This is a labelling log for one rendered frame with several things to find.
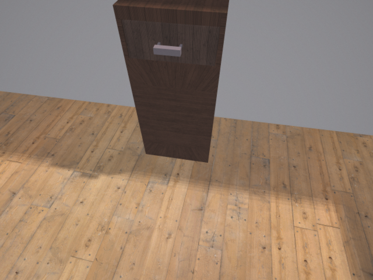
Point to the drawer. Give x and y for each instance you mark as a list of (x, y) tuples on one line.
[(199, 43)]

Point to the handle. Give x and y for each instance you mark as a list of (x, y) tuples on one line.
[(167, 50)]

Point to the cabinet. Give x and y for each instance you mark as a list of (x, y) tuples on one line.
[(175, 102)]

